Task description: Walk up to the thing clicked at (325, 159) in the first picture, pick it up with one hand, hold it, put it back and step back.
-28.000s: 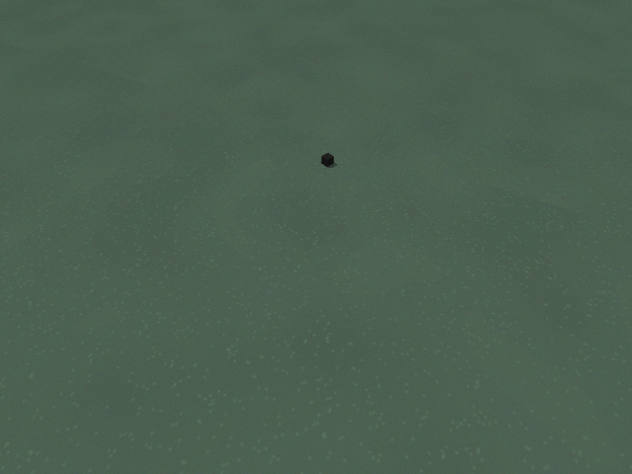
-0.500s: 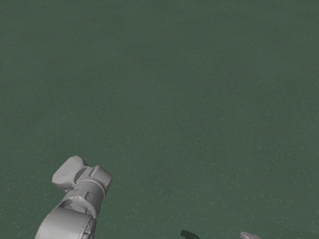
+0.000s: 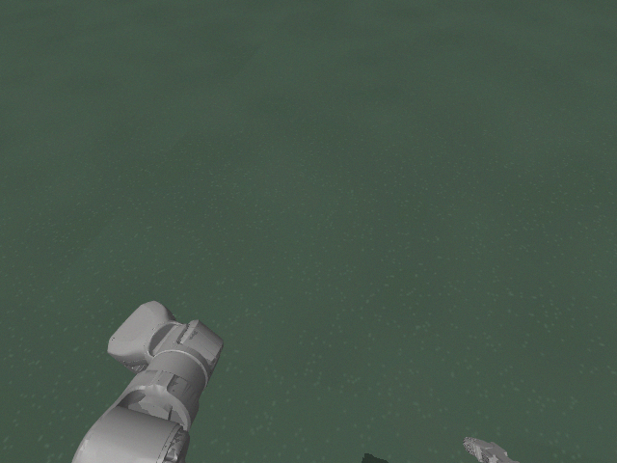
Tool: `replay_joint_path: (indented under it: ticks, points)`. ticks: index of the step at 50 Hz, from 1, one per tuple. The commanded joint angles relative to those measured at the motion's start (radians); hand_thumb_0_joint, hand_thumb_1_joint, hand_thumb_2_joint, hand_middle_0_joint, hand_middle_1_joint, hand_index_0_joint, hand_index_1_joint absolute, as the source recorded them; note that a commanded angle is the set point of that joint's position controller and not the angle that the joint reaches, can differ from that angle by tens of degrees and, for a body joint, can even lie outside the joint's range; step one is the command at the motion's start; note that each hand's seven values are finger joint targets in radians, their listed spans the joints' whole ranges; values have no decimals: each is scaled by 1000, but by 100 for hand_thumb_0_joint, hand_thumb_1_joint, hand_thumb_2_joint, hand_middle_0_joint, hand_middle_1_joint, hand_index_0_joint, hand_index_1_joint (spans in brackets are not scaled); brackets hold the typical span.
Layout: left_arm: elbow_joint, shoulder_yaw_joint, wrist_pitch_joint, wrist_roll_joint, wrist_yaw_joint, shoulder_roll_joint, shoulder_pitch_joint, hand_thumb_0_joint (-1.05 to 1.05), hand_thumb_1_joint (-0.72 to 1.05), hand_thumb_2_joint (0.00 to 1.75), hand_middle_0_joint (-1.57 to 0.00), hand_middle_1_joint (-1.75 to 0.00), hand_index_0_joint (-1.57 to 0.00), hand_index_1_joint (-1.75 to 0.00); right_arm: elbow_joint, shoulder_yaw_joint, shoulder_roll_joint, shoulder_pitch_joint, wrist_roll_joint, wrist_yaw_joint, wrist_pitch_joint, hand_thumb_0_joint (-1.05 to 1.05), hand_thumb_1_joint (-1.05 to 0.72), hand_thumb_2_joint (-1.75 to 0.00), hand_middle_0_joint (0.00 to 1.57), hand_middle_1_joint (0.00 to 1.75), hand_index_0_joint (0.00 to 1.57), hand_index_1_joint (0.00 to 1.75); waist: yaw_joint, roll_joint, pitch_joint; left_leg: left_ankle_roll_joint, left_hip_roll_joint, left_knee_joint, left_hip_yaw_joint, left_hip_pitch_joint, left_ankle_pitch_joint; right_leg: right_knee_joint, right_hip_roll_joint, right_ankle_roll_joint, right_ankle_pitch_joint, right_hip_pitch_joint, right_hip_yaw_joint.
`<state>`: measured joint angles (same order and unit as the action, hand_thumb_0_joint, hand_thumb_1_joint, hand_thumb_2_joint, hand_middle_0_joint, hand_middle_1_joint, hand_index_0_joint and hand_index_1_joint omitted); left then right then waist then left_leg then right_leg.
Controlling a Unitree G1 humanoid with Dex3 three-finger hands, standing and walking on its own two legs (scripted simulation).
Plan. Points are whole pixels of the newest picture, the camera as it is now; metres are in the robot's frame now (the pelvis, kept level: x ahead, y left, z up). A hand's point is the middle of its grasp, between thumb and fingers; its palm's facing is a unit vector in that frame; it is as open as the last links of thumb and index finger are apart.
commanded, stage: hold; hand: left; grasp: from above
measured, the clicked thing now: out of the picture +0.25 +0.21 -0.73
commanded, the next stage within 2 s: crouch in 1.02 s
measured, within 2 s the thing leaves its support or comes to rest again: neither
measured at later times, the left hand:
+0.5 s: hand (169, 358) +0.30 +0.21 -0.03, palm faces -0.19 -0.38 -0.90, open 5.3 cm
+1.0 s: hand (168, 361) +0.29 +0.21 -0.03, palm faces -0.19 -0.38 -0.90, open 5.1 cm
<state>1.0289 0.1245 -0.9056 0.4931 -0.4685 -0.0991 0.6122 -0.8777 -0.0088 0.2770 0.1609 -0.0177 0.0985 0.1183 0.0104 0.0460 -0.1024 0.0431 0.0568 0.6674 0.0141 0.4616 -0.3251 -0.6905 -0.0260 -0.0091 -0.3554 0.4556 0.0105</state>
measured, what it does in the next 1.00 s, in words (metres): stands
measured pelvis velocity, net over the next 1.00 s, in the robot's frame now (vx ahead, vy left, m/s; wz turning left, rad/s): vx -0.01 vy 0.00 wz -0.01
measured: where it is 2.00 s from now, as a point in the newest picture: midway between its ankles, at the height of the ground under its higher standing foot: outside the picture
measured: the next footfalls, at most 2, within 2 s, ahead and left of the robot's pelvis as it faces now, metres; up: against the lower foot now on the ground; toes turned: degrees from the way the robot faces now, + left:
none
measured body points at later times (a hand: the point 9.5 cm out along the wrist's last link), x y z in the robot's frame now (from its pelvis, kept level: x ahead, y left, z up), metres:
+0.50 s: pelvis +0.00 +0.00 +0.01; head +0.01 -0.03 +0.46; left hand +0.31 +0.22 +0.02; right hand +0.16 -0.24 -0.11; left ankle +0.00 +0.15 -0.72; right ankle -0.01 -0.12 -0.72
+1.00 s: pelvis -0.01 +0.00 +0.01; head +0.00 -0.02 +0.46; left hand +0.30 +0.22 +0.02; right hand +0.15 -0.23 -0.11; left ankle +0.00 +0.15 -0.72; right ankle -0.01 -0.12 -0.72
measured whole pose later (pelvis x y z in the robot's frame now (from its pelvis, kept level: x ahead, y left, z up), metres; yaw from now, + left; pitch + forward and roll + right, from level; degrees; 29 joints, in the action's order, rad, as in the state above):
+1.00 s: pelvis -0.01 +0.00 +0.01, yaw +0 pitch +5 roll +0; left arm 0.99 0.15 -0.96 0.49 -0.46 -0.07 0.59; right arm -0.87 -0.01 0.26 0.12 -0.02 0.11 0.13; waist -0.01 0.05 -0.09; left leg 0.04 0.06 0.59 0.02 0.39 -0.28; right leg -0.62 -0.02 -0.01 -0.31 0.39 0.01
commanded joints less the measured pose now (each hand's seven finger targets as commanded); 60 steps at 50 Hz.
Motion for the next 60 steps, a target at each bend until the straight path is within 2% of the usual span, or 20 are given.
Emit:
replay_joint_path:
  ticks: [1, 11, 13, 15, 17, 21, 25, 26, 29, 36, 37, 39, 42, 47, 51, 53, 55, 56, 58, 60]
  points:
    - [-143, -3, -10, 59, -37, -158, 377, 0, 63, 36, -107, -29, -103, -33, 108, 40, 130, -85, -6, -2, 48, 0, -90, -90, 20, 30, 20, 30, -1, -93, -277, -46, -66, -68, 39, -127, 252, 113, 44, 3, 329, -157, 13]
    - [-187, 14, -32, 46, -23, -135, 362, 0, 63, 38, -108, -28, -103, -33, 122, 32, 121, -127, -8, 1, 49, 0, -90, -90, 20, 30, 20, 30, -6, -94, -271, -46, -64, -96, 37, -161, 270, 129, 47, 6, 336, -182, 17]
    - [-194, 28, -37, 49, -15, -114, 367, 0, 62, 40, -107, -28, -102, -33, 129, 29, 118, -133, -12, 2, 47, 0, -90, -90, 20, 30, 20, 30, 6, -104, -279, -49, -63, -96, 35, -174, 279, 132, 46, 3, 354, -185, 13]
    - [-190, 14, -40, 57, -11, -142, 345, 0, 61, 39, -107, -26, -102, -32, 125, 32, 121, -134, -11, 3, 46, 0, -90, -90, 20, 30, 20, 30, -10, -90, -276, -46, -63, -99, 37, -168, 286, 129, 45, 5, 353, -189, 11]
    - [-216, 35, -42, 53, -8, -101, 349, 0, 59, 38, -106, -26, -101, -31, 131, 31, 115, -139, -9, 4, 47, 0, -90, -90, 20, 30, 20, 30, -7, -93, -274, -46, -62, -103, 35, -176, 305, 129, 47, 6, 375, -195, 17]
    - [-210, 37, -46, 61, -3, -112, 360, 0, 61, 41, -108, -26, -102, -31, 132, 27, 114, -148, -13, 5, 49, 0, -90, -90, 20, 30, 20, 30, 1, -100, -252, -50, -64, -107, 39, -175, 272, 147, 43, 3, 345, -181, 8]
    - [-194, 29, -48, 70, -11, -123, 335, 0, 61, 39, -107, -26, -102, -31, 134, 28, 112, -153, -12, 6, 50, 0, -90, -90, 20, 30, 20, 30, -14, -101, -240, -48, -65, -114, 39, -170, 265, 150, 43, 6, 324, -187, 11]
    - [-217, 49, -45, 65, -11, -84, 338, 0, 63, 42, -109, -26, -104, -32, 138, 26, 106, -159, -13, 6, 51, 0, -90, -90, 20, 30, 20, 30, -4, -100, -239, -48, -64, -114, 39, -181, 267, 157, 44, 5, 327, -187, 13]
    - [-224, 32, -43, 62, -15, -117, 350, 0, 61, 42, -108, -25, -102, -31, 137, 30, 113, -159, -11, 5, 54, 0, -90, -90, 20, 30, 20, 30, -13, -81, -255, -45, -61, -118, 40, -186, 273, 148, 45, 11, 319, -196, 13]
    - [-223, 45, -52, 73, -21, -98, 364, 0, 63, 42, -110, -26, -104, -32, 138, 26, 109, -164, -14, 4, 52, 0, -90, -90, 20, 30, 20, 30, -8, -93, -258, -49, -62, -120, 38, -188, 276, 156, 47, 10, 327, -193, 14]
    - [-205, 29, -54, 69, -21, -120, 357, 0, 62, 41, -109, -25, -103, -31, 134, 30, 113, -161, -12, 4, 52, 0, -90, -90, 20, 30, 20, 30, -16, -86, -253, -48, -62, -122, 40, -180, 269, 155, 46, 12, 313, -194, 14]
    - [-204, 50, -54, 59, -15, -74, 354, 0, 61, 42, -109, -25, -103, -31, 136, 30, 110, -160, -14, 5, 55, 0, -90, -90, 20, 30, 20, 30, -6, -90, -254, -46, -60, -128, 36, -190, 271, 153, 49, 14, 309, -190, 18]
    - [-188, 32, -53, 60, -19, -107, 363, 0, 62, 42, -109, -25, -103, -31, 134, 32, 113, -161, -12, 5, 57, 0, -90, -90, 20, 30, 20, 30, -19, -80, -238, -43, -58, -137, 36, -180, 255, 157, 51, 18, 278, -189, 20]
    - [-174, 38, -50, 50, -24, -74, 354, 0, 63, 42, -110, -27, -104, -33, 134, 32, 110, -162, -12, 7, 61, 0, -90, -90, 20, 30, 20, 30, -13, -96, -242, -45, -58, -137, 36, -178, 241, 162, 51, 16, 267, -182, 17]
    - [-214, 18, -49, 55, -34, -119, 393, 0, 62, 41, -108, -27, -102, -33, 136, 39, 117, -164, -10, 8, 55, 0, -90, -90, 20, 30, 20, 30, -17, -79, -277, -45, -59, -126, 41, -183, 268, 160, 47, 13, 302, -198, 11]
    - [-203, 33, -55, 51, -34, -86, 357, 0, 62, 42, -109, -27, -103, -33, 138, 34, 111, -174, -13, 7, 52, 0, -90, -90, 20, 30, 20, 30, -6, -111, -249, -48, -60, -128, 41, -182, 254, 166, 50, 9, 296, -192, 14]
    - [-217, 26, -56, 50, -37, -102, 366, 0, 61, 38, -107, -27, -102, -32, 137, 34, 114, -166, -12, 6, 52, 0, -90, -90, 20, 30, 20, 30, -15, -105, -257, -49, -63, -125, 44, -177, 249, 172, 48, 9, 290, -188, 12]
    - [-225, 20, -55, 53, -35, -115, 361, 0, 69, 37, -113, -31, -110, -33, 134, 37, 118, -169, -13, 5, 54, 0, -90, -91, 20, 30, 20, 30, -16, -99, -272, -46, -60, -130, 43, -189, 254, 167, 50, 11, 290, -201, 12]
    - [-208, 25, -63, 54, -34, -96, 350, 0, 62, 38, -100, -32, -101, -31, 130, 37, 112, -169, -11, 6, 50, 0, -85, -89, 20, 30, 20, 30, -17, -90, -259, -44, -57, -132, 41, -181, 258, 163, 49, 13, 289, -193, 10]
    - [-167, 25, -65, 51, -30, -87, 330, 0, 61, 37, -98, -34, -99, -33, 129, 38, 111, -166, -11, 8, 49, 0, -85, -89, 20, 30, 20, 30, -11, -112, -243, -45, -56, -128, 41, -171, 262, 163, 48, 10, 300, -185, 8]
